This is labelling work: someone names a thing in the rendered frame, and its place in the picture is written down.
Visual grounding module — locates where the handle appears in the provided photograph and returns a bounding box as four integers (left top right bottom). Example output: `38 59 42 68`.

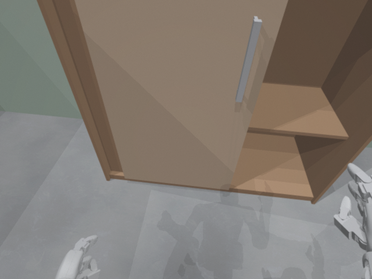
235 16 262 102

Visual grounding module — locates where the right robot hand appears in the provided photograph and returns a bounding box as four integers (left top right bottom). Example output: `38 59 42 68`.
334 163 372 252

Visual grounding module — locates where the wardrobe door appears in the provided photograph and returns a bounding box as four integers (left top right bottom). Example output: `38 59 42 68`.
52 0 123 172
75 0 288 190

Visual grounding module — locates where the left robot hand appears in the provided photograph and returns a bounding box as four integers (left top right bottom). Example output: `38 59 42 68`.
55 235 100 279

